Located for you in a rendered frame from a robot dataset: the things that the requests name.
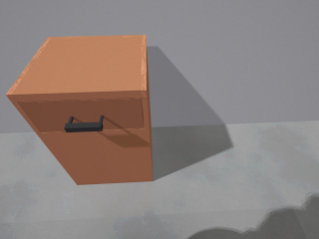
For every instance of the cabinet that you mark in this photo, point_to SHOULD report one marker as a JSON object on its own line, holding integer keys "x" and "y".
{"x": 92, "y": 68}

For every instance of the drawer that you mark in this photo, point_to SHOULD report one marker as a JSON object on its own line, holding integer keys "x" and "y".
{"x": 118, "y": 113}

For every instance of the handle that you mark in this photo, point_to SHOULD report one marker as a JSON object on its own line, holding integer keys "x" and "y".
{"x": 71, "y": 126}

